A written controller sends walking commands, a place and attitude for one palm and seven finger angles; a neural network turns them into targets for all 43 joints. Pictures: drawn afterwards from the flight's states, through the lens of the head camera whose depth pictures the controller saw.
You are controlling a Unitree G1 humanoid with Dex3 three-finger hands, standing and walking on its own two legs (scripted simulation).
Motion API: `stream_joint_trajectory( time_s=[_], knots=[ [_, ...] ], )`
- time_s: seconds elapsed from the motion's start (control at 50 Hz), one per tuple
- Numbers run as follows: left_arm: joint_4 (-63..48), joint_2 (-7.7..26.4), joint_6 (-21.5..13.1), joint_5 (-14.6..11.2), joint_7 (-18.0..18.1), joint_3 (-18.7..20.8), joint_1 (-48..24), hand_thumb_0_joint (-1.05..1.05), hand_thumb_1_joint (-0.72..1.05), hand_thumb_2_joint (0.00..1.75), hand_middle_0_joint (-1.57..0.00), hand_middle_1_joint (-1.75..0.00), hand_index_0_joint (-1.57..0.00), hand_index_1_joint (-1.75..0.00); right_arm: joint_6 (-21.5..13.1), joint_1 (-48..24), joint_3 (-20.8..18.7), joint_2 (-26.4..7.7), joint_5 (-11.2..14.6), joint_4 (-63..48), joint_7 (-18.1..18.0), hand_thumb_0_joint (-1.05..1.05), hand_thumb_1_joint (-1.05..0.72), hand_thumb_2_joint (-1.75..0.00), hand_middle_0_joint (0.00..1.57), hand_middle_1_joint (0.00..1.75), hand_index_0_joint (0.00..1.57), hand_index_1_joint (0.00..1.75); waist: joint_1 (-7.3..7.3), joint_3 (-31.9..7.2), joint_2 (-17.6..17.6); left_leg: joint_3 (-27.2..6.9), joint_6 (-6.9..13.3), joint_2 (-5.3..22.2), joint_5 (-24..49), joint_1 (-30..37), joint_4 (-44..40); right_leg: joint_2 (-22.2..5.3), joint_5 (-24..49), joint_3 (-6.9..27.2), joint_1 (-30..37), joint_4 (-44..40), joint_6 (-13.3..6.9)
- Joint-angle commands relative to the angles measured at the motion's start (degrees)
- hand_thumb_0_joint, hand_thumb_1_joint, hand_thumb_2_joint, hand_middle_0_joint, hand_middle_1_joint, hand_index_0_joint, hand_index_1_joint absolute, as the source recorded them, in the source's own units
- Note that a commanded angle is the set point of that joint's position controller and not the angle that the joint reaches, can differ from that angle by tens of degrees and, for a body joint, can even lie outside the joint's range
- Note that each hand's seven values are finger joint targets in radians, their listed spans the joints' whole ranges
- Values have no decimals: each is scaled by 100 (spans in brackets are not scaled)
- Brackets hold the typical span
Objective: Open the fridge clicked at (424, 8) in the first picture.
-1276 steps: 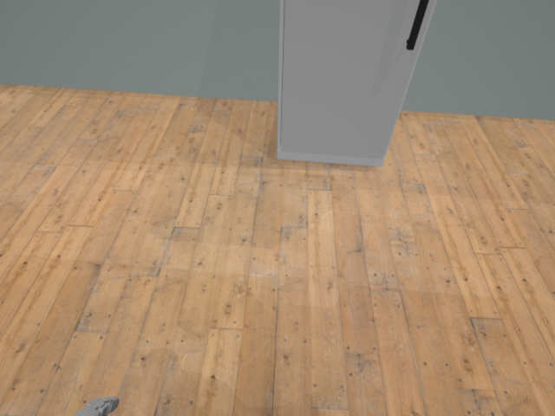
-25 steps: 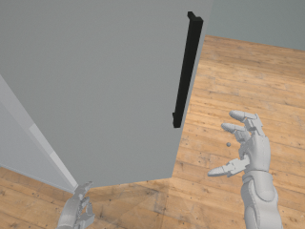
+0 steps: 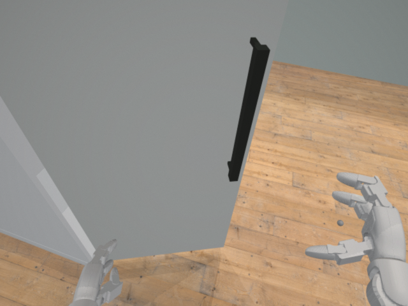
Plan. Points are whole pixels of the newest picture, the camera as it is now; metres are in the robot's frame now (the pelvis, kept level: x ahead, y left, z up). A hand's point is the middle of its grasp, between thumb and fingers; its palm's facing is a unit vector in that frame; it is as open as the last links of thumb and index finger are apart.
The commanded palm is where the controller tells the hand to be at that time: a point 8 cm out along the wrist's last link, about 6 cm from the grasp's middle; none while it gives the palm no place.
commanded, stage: draw the hand back to the body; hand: right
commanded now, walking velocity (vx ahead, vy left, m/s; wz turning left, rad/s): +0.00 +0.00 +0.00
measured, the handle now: (241, 122) +0.49 -0.08 +0.12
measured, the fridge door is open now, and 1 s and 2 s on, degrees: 64 64 64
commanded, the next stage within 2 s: step back with the hand held close in 0.92 s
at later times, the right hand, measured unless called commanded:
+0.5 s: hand (403, 220) +0.22 -0.29 +0.16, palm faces +0.45 +0.80 -0.39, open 9.2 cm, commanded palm +0.16 -0.32 +0.18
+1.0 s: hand out of the picture +0.21 -0.28 +0.17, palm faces +0.48 +0.79 -0.38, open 7.5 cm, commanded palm +0.15 -0.31 +0.18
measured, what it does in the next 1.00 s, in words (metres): stands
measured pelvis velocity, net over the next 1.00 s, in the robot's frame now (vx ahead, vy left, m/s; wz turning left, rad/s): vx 0.01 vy -0.01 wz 0.01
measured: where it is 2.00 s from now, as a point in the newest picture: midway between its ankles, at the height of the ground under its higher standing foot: outside the picture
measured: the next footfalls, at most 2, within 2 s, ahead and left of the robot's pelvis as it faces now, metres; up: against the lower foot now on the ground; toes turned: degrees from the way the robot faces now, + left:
none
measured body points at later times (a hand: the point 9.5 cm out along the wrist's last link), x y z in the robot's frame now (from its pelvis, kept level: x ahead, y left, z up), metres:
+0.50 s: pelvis +0.02 -0.02 +0.01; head +0.00 +0.00 +0.46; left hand +0.20 +0.19 -0.07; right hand +0.19 -0.33 +0.18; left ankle +0.00 +0.15 -0.73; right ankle +0.00 -0.16 -0.73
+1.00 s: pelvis +0.01 -0.01 +0.01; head -0.01 +0.01 +0.46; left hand +0.20 +0.21 -0.07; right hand +0.18 -0.32 +0.19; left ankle +0.00 +0.15 -0.73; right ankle +0.00 -0.16 -0.73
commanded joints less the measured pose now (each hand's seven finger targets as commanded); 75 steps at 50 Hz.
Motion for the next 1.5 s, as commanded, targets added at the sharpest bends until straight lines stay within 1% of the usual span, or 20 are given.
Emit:
stream_joint_trajectory(
  time_s=[0.0, 0.3, 0.52, 0.62, 0.66, 0.68, 0.74, 0.88, 0.92, 0.96, 0.98, 1.02, 1.04, 1.06, 1.08, 1.1, 1.16, 1.24, 1.36, 1.48],
  knots=[
    [-835, 488, -228, 27, 54, 161, -629, 0, 90, 90, -20, -30, -20, -30, -462, -925, -529, -970, -213, -1562, -418, 0, 4, -44, 23, 85, 23, 85, -9, -462, -25, 217, 183, -287, 684, 441, -995, 366, 783, -430, 418, -861, -401],
    [-744, 506, -117, 111, -75, 201, -673, 0, 90, 90, -20, -30, -20, -30, -490, -12, -1191, -1217, -308, -2179, -538, 0, -50, -71, 21, 53, 21, 53, -158, -359, -137, 325, 222, -322, 1719, 1198, -1164, 312, 1845, -456, 825, -1308, -332],
    [-712, 467, -42, 83, -87, 256, -668, 0, 90, 90, -20, -30, -20, -30, -458, 337, -1738, -1429, -247, -2274, -590, 0, -90, -90, 20, 30, 20, 30, -188, -190, -142, 362, 209, -332, 1847, 1244, -1221, 289, 2006, -506, 839, -1329, -319],
    [-690, 506, -60, 80, -87, 279, -658, 0, 90, 90, -20, -30, -20, -30, -457, 202, -1491, -1238, -268, -2282, -584, 0, -90, -90, 20, 30, 20, 30, -127, -94, -190, 367, 195, -329, 1608, 1142, -1281, 298, 1771, -520, 869, -1380, -325],
    [-668, 547, -62, 104, -55, 286, -653, 0, 90, 90, -20, -30, -20, -30, -464, 245, -1647, -1409, -269, -2162, -604, 0, -90, -90, 20, 30, 20, 30, -165, -102, 122, 379, 180, -350, 1595, 1147, -1343, 311, 1710, -506, 858, -1405, -352],
    [-711, 506, -57, 76, -64, 286, -679, 0, 90, 90, -20, -30, -20, -30, -463, 287, -1534, -1265, -252, -2205, -591, 0, -90, -90, 20, 30, 20, 30, -145, -92, 138, 366, 178, -327, 1597, 1190, -1304, 294, 1705, -513, 842, -1394, -360],
    [-688, 503, -72, 103, -49, 266, -708, 0, 90, 90, -20, -30, -20, -30, -512, 92, -1675, -1454, -291, -2405, -628, 0, -90, -90, 20, 30, 20, 30, -187, -189, -252, 342, 195, -332, 1581, 1203, -1326, 353, 1674, -518, 875, -1398, -337],
    [-679, 448, -100, 76, -25, 283, -729, 0, 90, 90, -20, -30, -20, -30, -545, 295, -1601, -1309, -257, -2263, -618, 0, -90, -90, 20, 30, 20, 30, -145, -18, -53, 336, 179, -332, 1450, 1171, -1387, 300, 1524, -559, 861, -1404, -347],
    [-675, 448, -106, 80, -26, 282, -740, 0, 90, 90, -20, -30, -20, -30, -555, 253, -1606, -1327, -261, -2306, -617, 0, -90, -90, 20, 30, 20, 30, -156, -39, -208, 329, 178, -332, 1457, 1151, -1382, 309, 1529, -578, 888, -1399, -337],
    [-635, 492, -123, 97, -5, 287, -730, 0, 90, 90, -20, -30, -20, -30, -566, 271, -1724, -1460, -271, -2169, -627, 0, -90, -90, 20, 30, 20, 30, -181, 4, -29, 332, 165, -350, 1408, 1120, -1459, 327, 1462, -571, 866, -1427, -349],
    [-667, 445, -118, 71, -16, 285, -738, 0, 90, 90, -20, -30, -20, -30, -561, 306, -1577, -1272, -248, -2170, -612, 0, -90, -90, 20, 30, 20, 30, -145, 52, -29, 328, 161, -332, 1313, 1130, -1430, 291, 1399, -580, 847, -1425, -342],
    [-691, 452, -148, 78, -30, 269, -799, 0, 90, 90, -20, -30, -20, -30, -630, -259, -1393, -1245, -274, -2655, -608, 0, -90, -90, 20, 30, 20, 30, -103, -132, -194, 307, 164, -326, 1397, 1165, -1421, 334, 1470, -569, 967, -1404, -360],
    [-846, 613, -4, 26, -91, 249, -839, 0, 90, 90, -20, -30, -20, -30, -903, -819, -2132, -2020, -286, -2787, -690, 0, -90, -90, 20, 30, 20, 30, 137, 400, 26, -31, 195, -107, 1658, 467, -1759, 243, 1094, -628, 461, -1062, -424],
    [-723, 542, 101, 35, -97, 227, -854, 0, 90, 90, -20, -30, -20, -30, -997, -664, -2161, -2022, -313, -2424, -673, 0, -90, -90, 20, 30, 20, 30, 161, 424, 262, -85, 242, 39, 1562, 374, -1825, 311, 829, -530, 346, -938, -413],
    [-693, 462, 194, 55, -110, 231, -843, 0, 90, 90, -20, -30, -20, -30, -980, 133, -1803, -1538, -309, -2049, -633, 0, -90, -90, 20, 30, 20, 30, 175, 348, 621, -78, 272, 104, 1749, 288, -1775, 299, 954, -538, 348, -806, -403],
    [-787, 497, 269, 52, -144, 283, -800, 0, 90, 90, -20, -30, -20, -30, -992, 457, -1684, -1383, -316, -2130, -611, 0, -90, -90, 20, 30, 20, 30, 167, 60, 592, -89, 292, 164, 2067, 388, -1627, 288, 1223, -541, 412, -725, -395],
    [-988, 566, 446, 39, -156, 383, -726, 0, 90, 90, -20, -30, -20, -30, -1078, 1092, -1937, -1561, -291, -2464, -650, 0, -90, -90, 20, 30, 20, 30, 143, -682, 59, 69, 231, 121, 2864, 789, -1103, 154, 2329, -493, 588, -819, -366],
    [-1187, 554, 653, -6, -130, 418, -702, 0, 90, 90, -20, -30, -20, -30, -1139, 1326, -2135, -1700, -251, -2770, -726, 0, -90, -90, 20, 30, 20, 30, 161, -958, 64, 111, 147, -10, 3142, 891, -796, 45, 2863, -459, 490, -860, -344],
    [-1283, 628, 671, -27, -41, 427, -698, 0, 90, 90, -20, -30, -20, -30, -1253, 1171, -2213, -1795, -272, -2872, -817, 0, -90, -90, 20, 30, 20, 30, 147, -652, -263, 134, 71, -180, 2336, 963, -659, -34, 1901, -278, -269, -1216, -412],
    [-1271, 675, 478, -58, -49, 414, -561, 0, 90, 90, -20, -30, -20, -30, -1444, 1181, -2143, -1640, -397, -2833, -890, 0, -90, -90, 20, 30, 20, 30, 178, -380, -347, -20, 74, -234, 1495, 1357, -395, -113, -599, -95, -1626, -1505, -609]
  ],
)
